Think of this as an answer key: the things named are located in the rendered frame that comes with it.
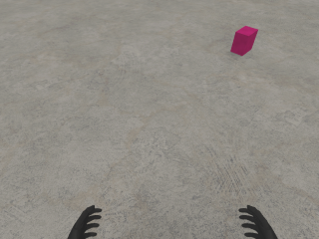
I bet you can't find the right robot hand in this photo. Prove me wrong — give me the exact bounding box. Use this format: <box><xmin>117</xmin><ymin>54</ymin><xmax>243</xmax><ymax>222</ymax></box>
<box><xmin>238</xmin><ymin>205</ymin><xmax>278</xmax><ymax>239</ymax></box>

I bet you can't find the left robot hand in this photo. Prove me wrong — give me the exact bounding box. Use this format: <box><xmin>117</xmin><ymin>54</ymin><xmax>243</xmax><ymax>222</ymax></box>
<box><xmin>67</xmin><ymin>205</ymin><xmax>102</xmax><ymax>239</ymax></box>

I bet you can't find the carton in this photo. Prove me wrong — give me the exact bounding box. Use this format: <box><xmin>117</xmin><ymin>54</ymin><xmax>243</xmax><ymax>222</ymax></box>
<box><xmin>230</xmin><ymin>26</ymin><xmax>258</xmax><ymax>56</ymax></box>

